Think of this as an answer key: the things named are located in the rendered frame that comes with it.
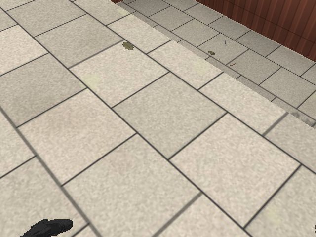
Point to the left robot hand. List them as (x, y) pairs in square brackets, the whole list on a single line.
[(47, 228)]

